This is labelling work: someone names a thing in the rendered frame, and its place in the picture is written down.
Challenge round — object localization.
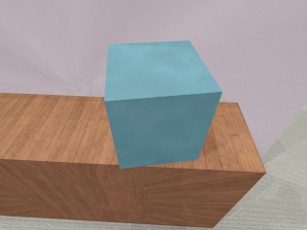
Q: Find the carton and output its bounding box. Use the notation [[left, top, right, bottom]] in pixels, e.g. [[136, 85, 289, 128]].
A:
[[104, 40, 223, 170]]

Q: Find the pedestal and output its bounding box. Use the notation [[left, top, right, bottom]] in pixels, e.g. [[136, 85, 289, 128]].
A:
[[0, 92, 266, 228]]

